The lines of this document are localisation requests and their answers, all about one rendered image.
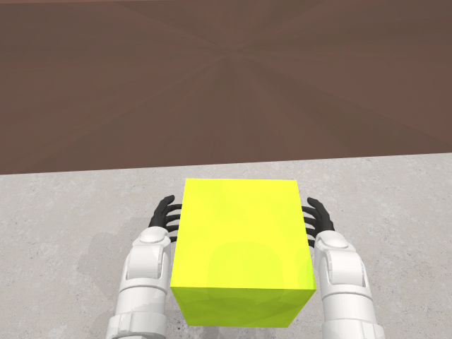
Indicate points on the carton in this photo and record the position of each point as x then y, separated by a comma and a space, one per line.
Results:
242, 256

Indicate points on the robot left hand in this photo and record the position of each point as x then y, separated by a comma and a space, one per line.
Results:
160, 219

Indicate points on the robot left forearm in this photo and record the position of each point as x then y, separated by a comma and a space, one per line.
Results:
140, 312

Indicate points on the robot right forearm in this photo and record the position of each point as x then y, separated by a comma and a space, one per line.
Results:
345, 292

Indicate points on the robot right hand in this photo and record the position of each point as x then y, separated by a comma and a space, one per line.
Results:
321, 222

